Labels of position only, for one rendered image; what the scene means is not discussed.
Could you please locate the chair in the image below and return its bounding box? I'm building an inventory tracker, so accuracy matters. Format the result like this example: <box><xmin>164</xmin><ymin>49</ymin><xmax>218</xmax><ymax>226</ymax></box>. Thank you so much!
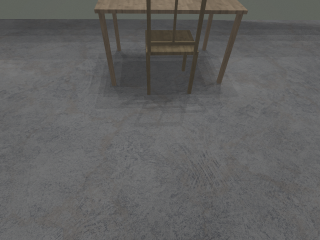
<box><xmin>145</xmin><ymin>0</ymin><xmax>207</xmax><ymax>95</ymax></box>

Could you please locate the table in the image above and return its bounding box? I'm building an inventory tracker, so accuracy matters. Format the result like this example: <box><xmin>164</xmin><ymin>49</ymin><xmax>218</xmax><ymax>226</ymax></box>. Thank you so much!
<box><xmin>94</xmin><ymin>0</ymin><xmax>248</xmax><ymax>86</ymax></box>

